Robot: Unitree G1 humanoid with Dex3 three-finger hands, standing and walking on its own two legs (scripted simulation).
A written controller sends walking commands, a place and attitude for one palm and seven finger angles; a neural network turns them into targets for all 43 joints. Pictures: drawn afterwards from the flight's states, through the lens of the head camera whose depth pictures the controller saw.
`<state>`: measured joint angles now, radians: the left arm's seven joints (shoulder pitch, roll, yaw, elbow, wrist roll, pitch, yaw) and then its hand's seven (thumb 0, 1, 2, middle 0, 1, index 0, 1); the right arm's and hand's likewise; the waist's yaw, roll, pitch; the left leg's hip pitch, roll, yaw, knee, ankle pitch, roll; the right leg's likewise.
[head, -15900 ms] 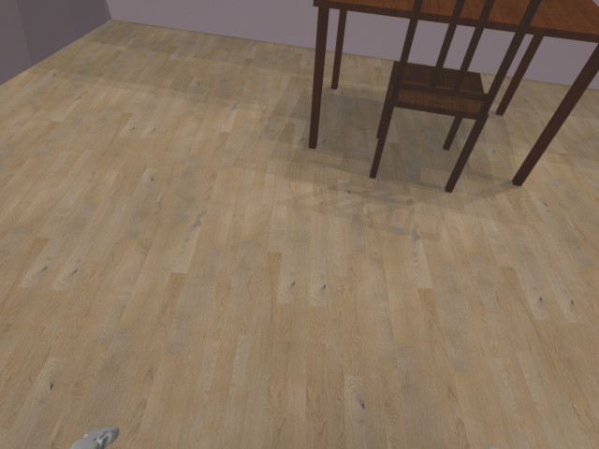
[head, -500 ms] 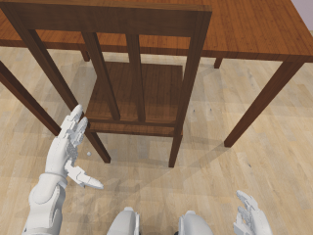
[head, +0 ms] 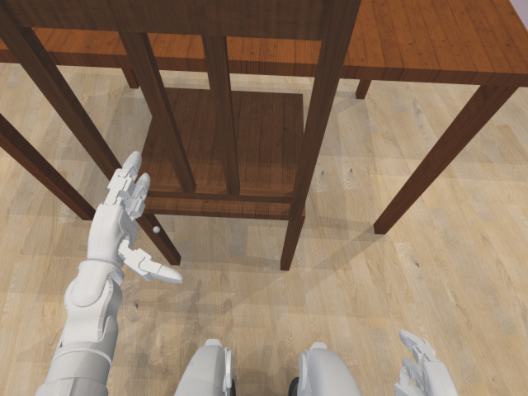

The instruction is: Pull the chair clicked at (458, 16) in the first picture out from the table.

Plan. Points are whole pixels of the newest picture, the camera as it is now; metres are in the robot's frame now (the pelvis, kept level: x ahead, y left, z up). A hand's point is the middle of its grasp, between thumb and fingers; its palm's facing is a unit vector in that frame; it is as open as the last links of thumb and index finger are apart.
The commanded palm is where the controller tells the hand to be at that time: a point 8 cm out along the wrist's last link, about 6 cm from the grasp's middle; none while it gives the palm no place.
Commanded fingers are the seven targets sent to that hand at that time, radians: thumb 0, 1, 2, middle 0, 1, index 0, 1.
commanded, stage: aim the fingers beside a spindle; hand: left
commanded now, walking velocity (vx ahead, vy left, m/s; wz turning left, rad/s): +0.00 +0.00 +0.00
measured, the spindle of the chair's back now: (169, 132) +0.51 +0.17 +0.04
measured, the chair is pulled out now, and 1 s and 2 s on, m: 0.00 0.00 0.00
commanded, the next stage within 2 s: none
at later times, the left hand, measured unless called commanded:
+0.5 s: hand (156, 222) +0.36 +0.17 +0.02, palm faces -0.05 -1.00 -0.05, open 16.9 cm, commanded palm +0.34 +0.21 +0.01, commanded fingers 0.00 -0.50 0.30 -0.06 -0.08 -0.06 -0.08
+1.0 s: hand (169, 231) +0.35 +0.15 +0.01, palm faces -0.10 -0.99 -0.03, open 16.9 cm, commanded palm +0.34 +0.20 +0.01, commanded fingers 0.00 -0.50 0.30 -0.06 -0.08 -0.06 -0.08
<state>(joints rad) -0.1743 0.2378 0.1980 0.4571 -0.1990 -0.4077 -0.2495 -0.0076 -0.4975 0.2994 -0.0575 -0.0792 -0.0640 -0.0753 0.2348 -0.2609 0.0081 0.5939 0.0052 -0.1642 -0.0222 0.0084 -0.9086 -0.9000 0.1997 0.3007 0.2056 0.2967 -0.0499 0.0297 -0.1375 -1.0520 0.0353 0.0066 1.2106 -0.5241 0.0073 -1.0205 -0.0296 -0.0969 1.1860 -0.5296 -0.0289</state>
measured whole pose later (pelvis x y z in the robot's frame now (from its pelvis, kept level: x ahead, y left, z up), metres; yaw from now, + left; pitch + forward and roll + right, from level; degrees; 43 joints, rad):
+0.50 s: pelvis +0.00 +0.01 -0.01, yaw +0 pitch +22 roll -2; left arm -0.24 0.24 0.18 0.50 -0.17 -0.43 -0.19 -0.01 -0.50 0.30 -0.06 -0.08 -0.06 -0.08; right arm 0.24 -0.25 0.01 0.59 0.00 -0.10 0.00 0.01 -0.91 -0.90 0.20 0.30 0.21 0.30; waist -0.05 0.04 -0.14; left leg -1.10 0.03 0.01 1.24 -0.53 0.02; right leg -1.06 -0.04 -0.09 1.21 -0.53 -0.01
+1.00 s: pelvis +0.00 +0.01 -0.01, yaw +0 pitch +22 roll -2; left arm -0.21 0.20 0.12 0.48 -0.17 -0.42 -0.19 -0.01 -0.50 0.30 -0.05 -0.08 -0.06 -0.07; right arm 0.24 -0.26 0.01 0.58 0.01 -0.09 0.00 0.01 -0.91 -0.90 0.20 0.30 0.21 0.30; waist -0.04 0.04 -0.15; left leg -1.09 0.03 0.01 1.24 -0.53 0.02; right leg -1.06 -0.04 -0.09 1.21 -0.53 -0.01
